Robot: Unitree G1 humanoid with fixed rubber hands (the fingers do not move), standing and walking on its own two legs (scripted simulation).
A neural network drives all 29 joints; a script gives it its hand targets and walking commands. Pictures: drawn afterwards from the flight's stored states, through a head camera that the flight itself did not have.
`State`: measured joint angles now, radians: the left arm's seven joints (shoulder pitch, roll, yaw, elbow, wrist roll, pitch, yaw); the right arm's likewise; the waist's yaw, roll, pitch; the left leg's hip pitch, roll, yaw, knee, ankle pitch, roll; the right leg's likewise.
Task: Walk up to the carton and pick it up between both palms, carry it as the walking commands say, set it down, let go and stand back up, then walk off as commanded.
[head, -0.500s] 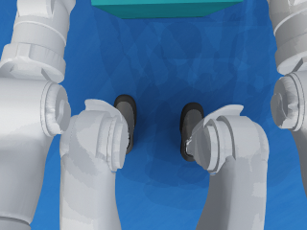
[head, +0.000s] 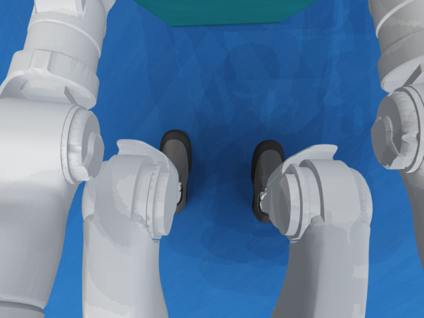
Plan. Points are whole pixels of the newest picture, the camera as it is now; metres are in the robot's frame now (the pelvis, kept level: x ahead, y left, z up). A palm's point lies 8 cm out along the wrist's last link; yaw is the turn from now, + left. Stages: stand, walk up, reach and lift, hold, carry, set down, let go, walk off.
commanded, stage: reach and lift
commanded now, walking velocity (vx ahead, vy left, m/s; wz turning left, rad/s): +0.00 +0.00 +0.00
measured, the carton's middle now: out of the picture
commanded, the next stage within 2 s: none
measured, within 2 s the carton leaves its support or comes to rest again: leaves its support in 1.04 s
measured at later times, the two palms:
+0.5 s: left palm out of the picture +0.57 +0.16 -0.18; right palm out of the picture +0.59 -0.15 -0.17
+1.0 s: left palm out of the picture +0.56 +0.17 -0.18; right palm out of the picture +0.59 -0.13 -0.16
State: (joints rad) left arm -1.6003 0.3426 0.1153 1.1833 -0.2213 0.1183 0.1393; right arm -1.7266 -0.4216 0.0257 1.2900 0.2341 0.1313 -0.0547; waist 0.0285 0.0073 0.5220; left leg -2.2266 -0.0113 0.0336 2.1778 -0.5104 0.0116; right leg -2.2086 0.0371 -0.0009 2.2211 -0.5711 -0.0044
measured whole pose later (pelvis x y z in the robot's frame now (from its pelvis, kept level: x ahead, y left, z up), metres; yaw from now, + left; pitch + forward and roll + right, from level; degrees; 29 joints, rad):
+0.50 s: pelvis +0.02 +0.00 -0.01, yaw -1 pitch +33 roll +1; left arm -1.52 0.28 0.27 1.06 -0.06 0.18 0.08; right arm -1.64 -0.34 -0.11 1.18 0.07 0.17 -0.05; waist 0.03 -0.01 0.48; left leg -2.21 -0.04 0.01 2.24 -0.60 -0.01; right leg -2.21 0.07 0.01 2.27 -0.64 0.00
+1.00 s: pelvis +0.02 +0.00 +0.00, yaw -2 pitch +31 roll +2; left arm -1.49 0.30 0.22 0.96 -0.13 0.25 0.14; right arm -1.63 -0.29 -0.09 1.06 0.09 0.23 -0.18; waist 0.04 -0.01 0.52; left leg -2.18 -0.05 0.00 2.22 -0.60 -0.04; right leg -2.18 0.08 0.00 2.26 -0.62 -0.01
